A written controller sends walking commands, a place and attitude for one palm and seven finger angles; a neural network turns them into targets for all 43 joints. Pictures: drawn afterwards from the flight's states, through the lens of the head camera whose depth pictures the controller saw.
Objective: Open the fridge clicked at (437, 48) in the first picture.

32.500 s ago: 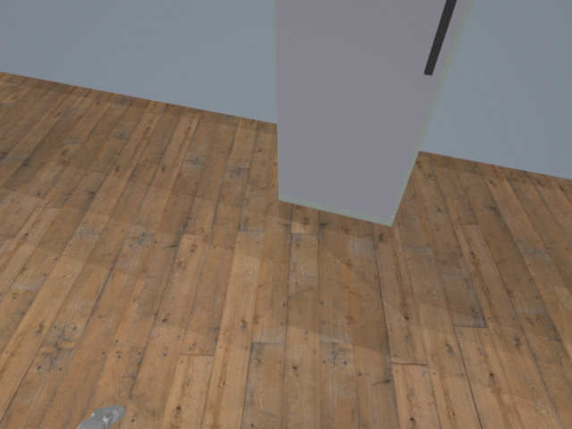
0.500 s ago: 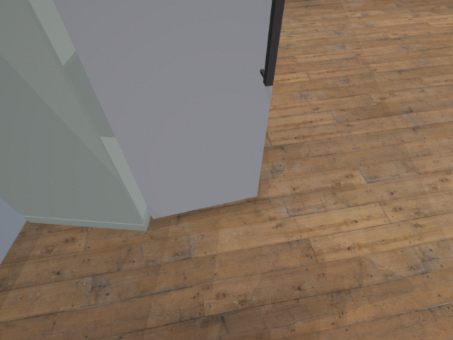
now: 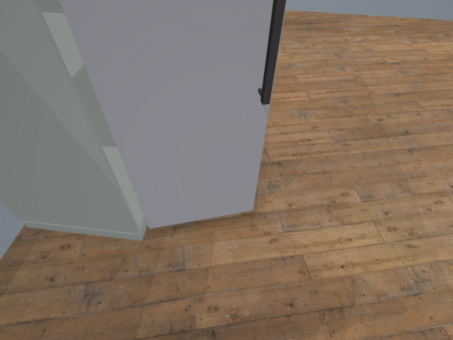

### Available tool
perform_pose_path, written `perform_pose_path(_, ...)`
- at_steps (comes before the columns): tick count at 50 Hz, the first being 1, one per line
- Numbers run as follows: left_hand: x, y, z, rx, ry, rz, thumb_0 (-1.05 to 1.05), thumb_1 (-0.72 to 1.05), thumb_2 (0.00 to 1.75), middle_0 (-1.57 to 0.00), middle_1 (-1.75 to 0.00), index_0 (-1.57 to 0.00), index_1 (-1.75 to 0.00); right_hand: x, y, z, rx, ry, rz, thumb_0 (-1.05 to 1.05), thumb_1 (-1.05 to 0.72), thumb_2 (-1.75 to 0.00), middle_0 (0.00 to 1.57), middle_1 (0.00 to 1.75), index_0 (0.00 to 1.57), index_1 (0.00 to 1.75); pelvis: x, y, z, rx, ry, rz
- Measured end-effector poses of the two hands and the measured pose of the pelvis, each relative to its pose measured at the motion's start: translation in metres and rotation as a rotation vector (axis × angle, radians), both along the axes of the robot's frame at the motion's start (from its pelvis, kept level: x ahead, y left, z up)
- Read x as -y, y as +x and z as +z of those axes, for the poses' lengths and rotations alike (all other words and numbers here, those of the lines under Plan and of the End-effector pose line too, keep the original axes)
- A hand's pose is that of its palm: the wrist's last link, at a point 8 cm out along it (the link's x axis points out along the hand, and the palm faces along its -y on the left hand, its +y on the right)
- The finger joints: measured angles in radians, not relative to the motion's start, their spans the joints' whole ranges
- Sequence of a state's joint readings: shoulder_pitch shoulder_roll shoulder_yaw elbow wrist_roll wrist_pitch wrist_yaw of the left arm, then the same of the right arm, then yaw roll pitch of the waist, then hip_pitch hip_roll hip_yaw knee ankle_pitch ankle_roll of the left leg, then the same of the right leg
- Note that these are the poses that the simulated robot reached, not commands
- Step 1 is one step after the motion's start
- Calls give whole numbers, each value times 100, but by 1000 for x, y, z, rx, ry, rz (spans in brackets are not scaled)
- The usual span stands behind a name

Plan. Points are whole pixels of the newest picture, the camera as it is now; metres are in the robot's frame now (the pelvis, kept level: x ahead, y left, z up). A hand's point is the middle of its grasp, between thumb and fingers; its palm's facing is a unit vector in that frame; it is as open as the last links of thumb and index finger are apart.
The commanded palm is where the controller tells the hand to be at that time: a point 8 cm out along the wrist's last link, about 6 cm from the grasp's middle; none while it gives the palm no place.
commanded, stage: let the arm hang, fingers relaxed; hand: right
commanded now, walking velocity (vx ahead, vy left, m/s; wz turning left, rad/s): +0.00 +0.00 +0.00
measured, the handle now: (269, 49) +0.77 -0.06 +0.15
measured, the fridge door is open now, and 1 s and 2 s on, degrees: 71 71 71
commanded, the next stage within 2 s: look to check the result in 0.22 s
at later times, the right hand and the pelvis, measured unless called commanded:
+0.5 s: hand out of the picture +0.02 -0.20 -0.18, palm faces +0.00 +0.98 -0.21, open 7.4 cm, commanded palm none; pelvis +0.01 -0.01 +0.00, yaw +0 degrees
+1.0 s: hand out of the picture +0.08 -0.24 -0.17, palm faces -0.02 +0.96 -0.28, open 7.4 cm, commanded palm none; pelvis +0.02 -0.02 +0.00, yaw +0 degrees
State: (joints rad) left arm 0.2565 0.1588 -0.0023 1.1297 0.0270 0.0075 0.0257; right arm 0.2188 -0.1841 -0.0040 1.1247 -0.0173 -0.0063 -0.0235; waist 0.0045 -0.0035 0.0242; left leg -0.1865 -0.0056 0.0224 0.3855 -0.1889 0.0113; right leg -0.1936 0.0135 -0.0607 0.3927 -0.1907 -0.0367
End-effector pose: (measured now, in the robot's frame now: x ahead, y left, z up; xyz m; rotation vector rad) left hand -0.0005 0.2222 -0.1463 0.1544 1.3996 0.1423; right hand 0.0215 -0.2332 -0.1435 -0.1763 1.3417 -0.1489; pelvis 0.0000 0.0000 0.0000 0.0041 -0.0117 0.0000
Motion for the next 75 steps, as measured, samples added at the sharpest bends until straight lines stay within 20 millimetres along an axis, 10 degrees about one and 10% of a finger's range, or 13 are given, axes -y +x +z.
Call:
perform_pose_path(23, 4, 21, 5, 14, 31, -9, 0, 90, 90, -20, -30, -20, -30, 12, -8, -4, -55, 12, -7, 1, -91, -90, 20, 30, 20, 30, 13, 8, 0, -2, 2, 2)
perform_pose_path(75, -56, 108, 30, 132, 152, -89, 0, 90, 89, -21, -30, -20, -30, 58, 78, 18, 76, -96, 51, 1, -91, -90, 20, 30, 20, 30, 7, 35, 5, -7, -3, -11)
